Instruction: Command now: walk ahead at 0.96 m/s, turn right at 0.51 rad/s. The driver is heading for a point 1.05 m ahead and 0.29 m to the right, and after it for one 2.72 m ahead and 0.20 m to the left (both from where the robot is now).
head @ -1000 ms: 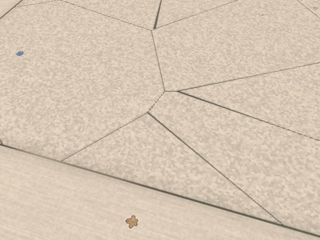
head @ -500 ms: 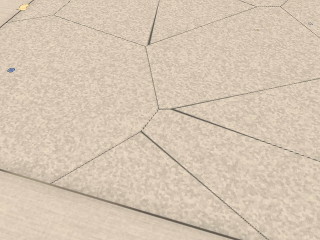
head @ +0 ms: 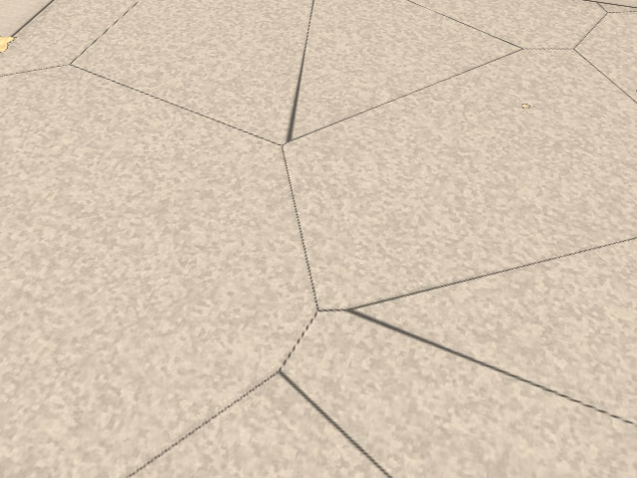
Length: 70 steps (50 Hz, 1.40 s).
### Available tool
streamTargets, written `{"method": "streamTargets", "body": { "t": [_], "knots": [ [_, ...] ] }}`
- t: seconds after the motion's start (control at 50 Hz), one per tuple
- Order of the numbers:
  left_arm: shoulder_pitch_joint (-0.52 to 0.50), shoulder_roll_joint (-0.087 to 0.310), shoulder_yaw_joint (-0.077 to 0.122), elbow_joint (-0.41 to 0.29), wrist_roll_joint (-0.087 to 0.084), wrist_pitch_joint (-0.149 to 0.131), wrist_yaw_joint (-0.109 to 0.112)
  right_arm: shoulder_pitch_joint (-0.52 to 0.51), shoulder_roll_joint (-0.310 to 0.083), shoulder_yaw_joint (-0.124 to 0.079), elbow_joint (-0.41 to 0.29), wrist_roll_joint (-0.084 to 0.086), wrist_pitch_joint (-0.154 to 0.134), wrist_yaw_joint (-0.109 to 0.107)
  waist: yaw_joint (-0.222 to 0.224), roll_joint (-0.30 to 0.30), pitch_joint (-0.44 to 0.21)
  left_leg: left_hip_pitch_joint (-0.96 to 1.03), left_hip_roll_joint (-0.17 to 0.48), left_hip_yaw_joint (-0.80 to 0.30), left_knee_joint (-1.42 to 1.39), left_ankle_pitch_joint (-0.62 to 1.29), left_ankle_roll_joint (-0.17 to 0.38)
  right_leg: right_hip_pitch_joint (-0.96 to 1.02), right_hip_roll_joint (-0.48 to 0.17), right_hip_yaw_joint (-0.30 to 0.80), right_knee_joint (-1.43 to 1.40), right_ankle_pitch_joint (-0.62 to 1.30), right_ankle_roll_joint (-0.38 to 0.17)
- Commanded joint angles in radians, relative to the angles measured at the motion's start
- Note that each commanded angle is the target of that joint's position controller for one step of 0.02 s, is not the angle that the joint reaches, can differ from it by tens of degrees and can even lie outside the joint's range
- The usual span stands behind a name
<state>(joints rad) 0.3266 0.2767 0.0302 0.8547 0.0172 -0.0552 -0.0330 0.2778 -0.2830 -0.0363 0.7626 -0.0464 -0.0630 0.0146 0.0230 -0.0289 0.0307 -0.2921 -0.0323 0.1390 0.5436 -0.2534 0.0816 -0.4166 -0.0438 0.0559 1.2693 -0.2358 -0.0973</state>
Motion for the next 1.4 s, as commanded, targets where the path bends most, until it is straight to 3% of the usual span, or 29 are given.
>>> {"method": "streamTargets", "body": {
  "t": [0.02,0.12,0.22,0.26,0.3,0.32,0.34,0.36,0.38,0.4,0.44,0.5,0.56,0.68,0.74,0.76,0.78,0.8,0.84,0.88,1.02,1.12,1.16,1.18,1.2,1.22,1.24,1.28,1.4],
  "knots": [
    [0.031,0.042,0.010,-0.043,0.005,0.031,-0.021,0.051,-0.074,-0.022,-0.006,0.026,-0.051,0.000,0.010,0.098,0.052,0.078,0.282,-0.299,-0.442,-0.163,-0.004,-0.222,-0.089,0.042,0.021,0.068,0.012],
    [-0.202,0.025,0.000,-0.115,-0.014,0.040,-0.039,0.113,-0.040,-0.013,0.052,0.025,-0.073,0.006,-0.018,0.079,0.136,0.118,0.175,0.039,-0.477,0.326,-0.080,-0.331,-0.050,-0.076,-0.175,0.305,0.001],
    [-0.319,0.028,-0.017,-0.169,-0.006,0.024,-0.058,0.170,-0.095,-0.008,0.094,0.031,-0.066,-0.038,-0.008,0.067,0.102,0.310,0.185,0.165,-0.406,1.048,-0.118,-0.192,0.059,-0.267,-0.519,0.376,-0.056],
    [-0.214,0.072,-0.006,-0.140,-0.008,0.032,-0.050,0.154,-0.158,-0.022,0.087,0.027,-0.047,-0.068,0.062,0.124,0.010,0.406,0.223,0.166,-0.234,1.395,-0.125,-0.047,0.126,-0.298,-0.552,0.319,-0.078],
    [0.121,0.160,0.033,-0.047,-0.007,0.041,-0.031,0.052,-0.210,-0.040,0.053,0.010,-0.013,-0.082,0.234,0.158,-0.140,0.350,0.262,0.129,0.174,1.510,-0.109,0.281,0.165,-0.246,-0.548,0.188,-0.128],
    [0.338,0.209,0.067,0.016,-0.011,0.041,-0.010,-0.025,-0.224,-0.049,0.032,0.003,0.003,-0.074,0.334,0.116,-0.194,0.200,0.239,0.107,0.555,1.271,-0.088,0.500,0.133,-0.138,-0.624,0.105,-0.188],
    [0.287,0.222,0.094,0.019,-0.049,0.051,0.013,-0.109,-0.148,-0.038,0.018,0.005,-0.001,-0.043,0.298,-0.102,-0.111,-0.073,0.016,0.079,0.967,0.186,-0.074,0.594,0.082,-0.018,-0.701,0.062,-0.214],
    [0.159,0.292,0.092,-0.013,-0.017,0.051,0.009,-0.007,-0.003,0.008,-0.074,-0.009,-0.030,-0.032,0.069,-0.192,-0.094,-0.430,-0.032,-0.054,1.201,-0.259,-0.101,0.684,-0.049,0.332,-0.611,0.392,-0.315],
    [0.138,0.322,0.109,-0.050,0.004,0.053,0.017,0.004,-0.033,0.019,-0.147,0.019,-0.056,-0.026,0.088,-0.156,-0.282,-0.609,-0.028,-0.242,1.234,-0.257,-0.111,0.837,-0.207,0.736,-0.897,-0.087,-0.487],
    [0.115,0.218,0.092,-0.054,0.013,0.049,0.030,-0.045,-0.095,0.018,-0.132,0.007,-0.078,-0.022,0.064,0.062,-0.115,-0.635,0.040,-0.262,1.069,-0.163,-0.087,0.665,-0.213,0.788,-1.071,-0.287,-0.405],
    [0.054,0.172,0.073,-0.038,0.011,0.024,0.036,-0.098,-0.099,0.019,-0.128,-0.020,-0.060,-0.020,-0.031,0.159,0.039,-0.507,0.101,-0.252,0.880,-0.122,-0.104,0.368,-0.127,0.613,-1.078,-0.133,-0.317],
    [0.024,0.175,0.065,-0.053,-0.008,-0.024,0.036,-0.130,-0.077,0.035,-0.146,-0.038,0.001,-0.009,-0.073,0.158,0.090,-0.334,0.164,-0.200,0.625,-0.088,-0.158,0.068,-0.005,0.415,-1.118,-0.005,-0.274],
    [0.066,0.164,0.068,-0.036,-0.015,-0.042,0.029,-0.288,-0.029,0.059,-0.204,-0.008,-0.002,0.010,0.000,0.080,0.103,-0.235,0.163,-0.131,0.285,0.216,-0.150,0.026,0.073,0.265,-1.131,0.211,-0.209],
    [0.162,0.191,0.071,0.012,-0.014,-0.050,0.028,-0.362,-0.070,0.040,-0.223,0.009,-0.017,0.006,0.081,-0.015,0.011,-0.144,0.056,-0.080,-0.029,0.371,-0.046,0.407,-0.011,0.222,-1.031,0.740,-0.112],
    [0.079,0.264,0.084,0.009,0.018,-0.042,0.038,0.041,-0.180,-0.018,-0.111,0.023,-0.023,-0.024,-0.152,-0.060,-0.199,0.240,0.018,-0.094,-0.026,0.147,0.000,0.421,-0.021,0.187,-0.557,0.973,-0.058],
    [0.034,0.196,0.068,-0.012,0.029,-0.047,0.039,0.263,-0.235,-0.043,-0.061,0.009,-0.019,-0.046,-0.252,-0.018,-0.298,0.487,0.142,-0.222,0.045,-0.083,0.020,0.227,0.021,0.148,-0.237,0.755,-0.052],
    [0.185,0.019,0.025,-0.055,-0.025,-0.052,0.027,0.263,-0.327,-0.068,-0.040,-0.036,-0.022,-0.037,-0.114,0.358,-0.403,0.727,0.438,-0.818,-0.122,-0.377,0.160,-0.147,0.196,0.068,0.155,-0.137,0.005],
    [0.132,0.083,0.017,-0.049,-0.010,-0.055,0.033,0.197,-0.246,-0.062,-0.045,-0.009,-0.016,-0.015,-0.122,0.271,-0.344,0.676,0.420,-1.041,-0.275,-0.485,0.166,-0.293,0.157,0.105,0.199,-0.168,-0.022],
    [-0.052,0.122,0.020,-0.079,0.005,-0.046,0.022,0.071,-0.121,-0.043,-0.034,-0.002,-0.022,-0.001,-0.093,0.028,-0.106,0.395,0.339,-0.705,-0.287,-0.289,0.141,-0.299,0.058,0.077,0.106,-0.015,-0.021],
    [-0.093,0.082,0.009,-0.115,0.024,-0.030,0.000,0.107,-0.056,-0.020,0.023,-0.003,-0.031,-0.004,-0.045,0.059,-0.040,0.245,0.269,-0.550,-0.314,-0.166,0.112,-0.266,0.029,0.087,0.035,-0.029,-0.015],
    [-0.388,0.038,-0.049,-0.261,0.038,-0.028,-0.039,0.180,-0.086,-0.024,0.092,0.043,-0.064,0.000,-0.030,0.072,0.121,0.022,0.152,-0.304,-0.511,0.185,0.112,-0.220,-0.040,-0.064,-0.492,0.225,0.056],
    [-0.413,0.085,-0.038,-0.261,0.024,-0.034,-0.016,0.237,-0.178,-0.043,0.120,0.056,-0.061,-0.001,-0.029,0.079,0.041,0.191,0.190,-0.284,-0.416,0.725,0.087,0.048,0.044,-0.105,-0.707,0.288,0.038],
    [-0.168,0.144,-0.006,-0.188,0.031,-0.042,0.011,0.245,-0.219,-0.051,0.133,0.042,-0.046,-0.009,0.083,0.111,-0.132,0.221,0.170,-0.268,-0.057,0.912,0.056,0.335,0.100,-0.106,-0.723,0.143,0.019],
    [0.007,0.185,0.016,-0.143,0.038,-0.045,0.030,0.218,-0.209,-0.050,0.123,0.041,-0.042,-0.009,0.170,0.104,-0.221,0.061,0.129,-0.263,0.206,0.740,0.043,0.573,0.016,-0.043,-0.703,0.088,0.011],
    [0.184,0.269,0.043,-0.125,0.064,-0.047,0.051,0.219,-0.092,-0.028,0.085,0.031,-0.047,-0.010,0.194,-0.063,-0.374,-0.108,0.060,-0.227,0.569,0.213,0.051,0.769,-0.260,0.247,-0.718,-0.261,0.001],
    [0.130,0.304,0.054,-0.138,0.067,-0.036,0.047,0.315,-0.006,-0.009,0.034,0.093,-0.041,-0.008,0.091,-0.294,-0.509,-0.358,-0.024,-0.225,0.861,-0.203,0.036,0.879,-0.466,0.764,-0.944,-0.505,-0.094],
    [0.035,0.214,0.049,-0.147,0.048,-0.029,0.043,0.202,-0.093,-0.025,0.038,0.072,-0.026,-0.017,0.086,-0.139,-0.335,-0.469,0.051,-0.227,0.894,-0.101,0.047,0.749,-0.398,0.688,-0.998,-0.536,-0.081],
    [-0.041,0.101,0.027,-0.124,0.042,-0.043,0.037,0.090,-0.076,-0.026,0.031,0.051,-0.009,-0.001,0.049,-0.012,-0.103,-0.459,0.114,-0.214,0.801,-0.006,0.032,0.492,-0.316,0.369,-1.011,-0.182,-0.058],
    [-0.020,0.035,0.015,-0.032,-0.002,-0.087,0.029,-0.083,-0.001,-0.011,-0.073,0.014,0.063,0.048,-0.046,-0.054,0.047,-0.492,0.183,-0.165,0.670,0.104,0.000,0.297,-0.223,-0.080,-1.133,0.193,0.006]
  ]
}}
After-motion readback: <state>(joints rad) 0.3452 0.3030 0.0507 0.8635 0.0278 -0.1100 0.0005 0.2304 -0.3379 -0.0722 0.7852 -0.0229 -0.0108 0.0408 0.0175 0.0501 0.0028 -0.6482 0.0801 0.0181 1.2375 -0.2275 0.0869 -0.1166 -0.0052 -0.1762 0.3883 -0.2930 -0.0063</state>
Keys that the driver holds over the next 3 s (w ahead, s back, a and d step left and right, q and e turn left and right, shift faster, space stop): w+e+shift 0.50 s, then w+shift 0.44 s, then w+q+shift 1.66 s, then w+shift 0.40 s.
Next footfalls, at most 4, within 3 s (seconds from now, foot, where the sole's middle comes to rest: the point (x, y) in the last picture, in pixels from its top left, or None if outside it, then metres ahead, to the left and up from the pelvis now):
0.34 right None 0.48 -0.06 -0.77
0.76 left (367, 296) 0.94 -0.08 -0.77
1.18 right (513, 234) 1.17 -0.49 -0.77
1.64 left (470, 126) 1.62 -0.44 -0.77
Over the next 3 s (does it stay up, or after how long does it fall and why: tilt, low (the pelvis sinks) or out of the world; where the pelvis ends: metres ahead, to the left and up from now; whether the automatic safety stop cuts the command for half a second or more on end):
stays up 2.52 -0.03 -0.02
